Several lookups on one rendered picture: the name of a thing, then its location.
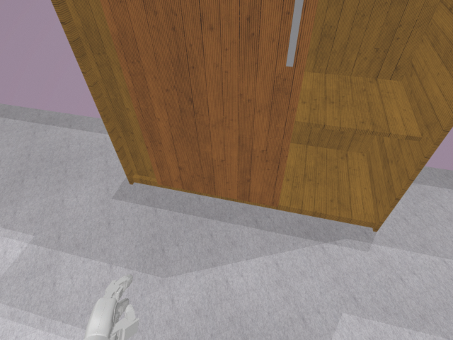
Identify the wardrobe door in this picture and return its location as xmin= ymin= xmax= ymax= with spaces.
xmin=100 ymin=0 xmax=318 ymax=207
xmin=65 ymin=0 xmax=156 ymax=178

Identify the left robot hand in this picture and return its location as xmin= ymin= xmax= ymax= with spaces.
xmin=84 ymin=274 xmax=139 ymax=340

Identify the handle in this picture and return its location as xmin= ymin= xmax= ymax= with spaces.
xmin=286 ymin=0 xmax=304 ymax=67

